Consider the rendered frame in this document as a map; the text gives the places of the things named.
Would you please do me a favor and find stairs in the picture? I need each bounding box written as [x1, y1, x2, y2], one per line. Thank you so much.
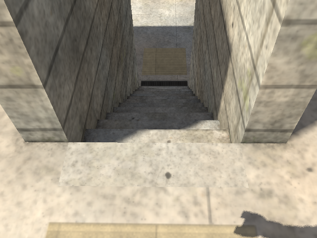
[83, 86, 230, 144]

